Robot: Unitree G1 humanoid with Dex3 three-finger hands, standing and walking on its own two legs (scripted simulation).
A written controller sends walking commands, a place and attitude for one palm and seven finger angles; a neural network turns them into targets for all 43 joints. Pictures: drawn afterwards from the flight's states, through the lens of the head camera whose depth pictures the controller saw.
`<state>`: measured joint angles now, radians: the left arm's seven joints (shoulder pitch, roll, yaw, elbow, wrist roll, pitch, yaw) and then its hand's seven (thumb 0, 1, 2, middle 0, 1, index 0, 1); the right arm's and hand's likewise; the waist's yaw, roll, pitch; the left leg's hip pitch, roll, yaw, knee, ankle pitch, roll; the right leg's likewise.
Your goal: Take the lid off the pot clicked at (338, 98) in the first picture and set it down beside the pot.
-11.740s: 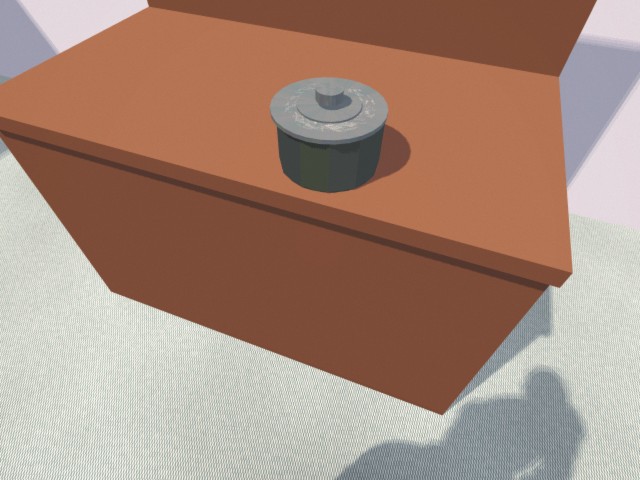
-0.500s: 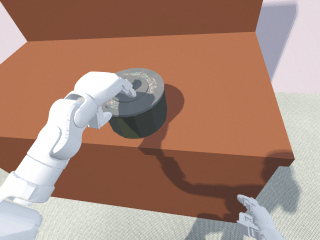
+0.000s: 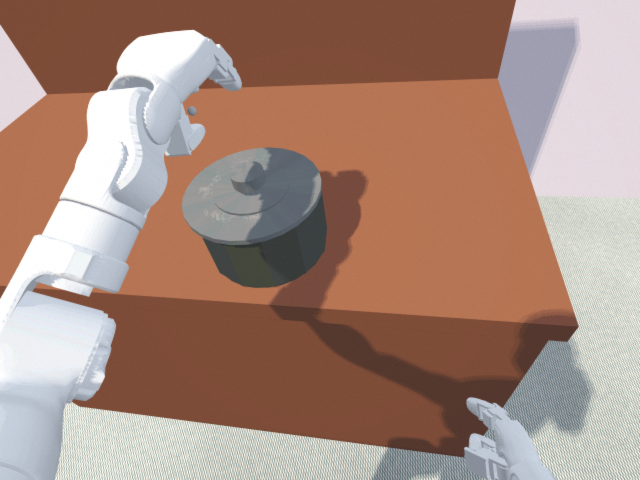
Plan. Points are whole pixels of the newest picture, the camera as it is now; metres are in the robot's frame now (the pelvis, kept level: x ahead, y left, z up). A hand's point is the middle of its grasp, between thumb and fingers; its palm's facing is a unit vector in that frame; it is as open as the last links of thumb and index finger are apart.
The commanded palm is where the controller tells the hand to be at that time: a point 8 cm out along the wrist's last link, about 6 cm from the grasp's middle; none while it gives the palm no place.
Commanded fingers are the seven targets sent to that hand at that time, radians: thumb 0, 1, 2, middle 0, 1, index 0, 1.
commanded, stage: move the open hand above the knob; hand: left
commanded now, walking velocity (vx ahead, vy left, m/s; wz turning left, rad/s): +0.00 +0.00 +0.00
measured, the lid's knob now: (247, 176) +0.47 +0.12 +0.15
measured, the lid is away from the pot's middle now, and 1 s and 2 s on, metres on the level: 0.00 0.00 0.00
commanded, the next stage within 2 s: none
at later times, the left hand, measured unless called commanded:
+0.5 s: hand (248, 165) +0.43 +0.10 +0.20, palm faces -0.12 +0.08 -0.99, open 9.6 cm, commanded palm +0.42 +0.13 +0.29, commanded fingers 0.00 -0.33 1.65 -0.90 -0.08 -0.90 -0.08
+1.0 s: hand (217, 123) +0.46 +0.13 +0.24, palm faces -0.07 -0.03 -1.00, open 9.6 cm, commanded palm +0.42 +0.13 +0.29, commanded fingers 0.00 -0.33 1.65 -0.90 -0.08 -0.90 -0.08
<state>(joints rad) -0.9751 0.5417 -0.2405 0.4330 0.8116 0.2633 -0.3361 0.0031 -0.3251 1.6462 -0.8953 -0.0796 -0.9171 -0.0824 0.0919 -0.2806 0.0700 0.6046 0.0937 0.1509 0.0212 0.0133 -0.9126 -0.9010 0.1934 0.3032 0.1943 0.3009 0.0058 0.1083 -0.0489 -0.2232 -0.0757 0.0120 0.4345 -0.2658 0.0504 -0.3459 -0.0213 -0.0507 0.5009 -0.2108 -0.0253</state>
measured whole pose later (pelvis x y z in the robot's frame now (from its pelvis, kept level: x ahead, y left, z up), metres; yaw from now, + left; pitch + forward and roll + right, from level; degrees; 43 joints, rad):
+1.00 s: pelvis +0.01 +0.00 +0.00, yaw -1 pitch +4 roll +1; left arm -1.02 0.49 -0.27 0.54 0.84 0.31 -0.39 0.00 -0.32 1.65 -0.91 -0.09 -0.91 -0.08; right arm 0.13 -0.28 0.06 0.59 0.09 0.15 0.03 0.01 -0.91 -0.90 0.19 0.30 0.19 0.30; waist -0.02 0.10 -0.05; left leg -0.21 -0.08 0.02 0.41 -0.26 0.06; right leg -0.35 -0.02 -0.04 0.49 -0.21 -0.02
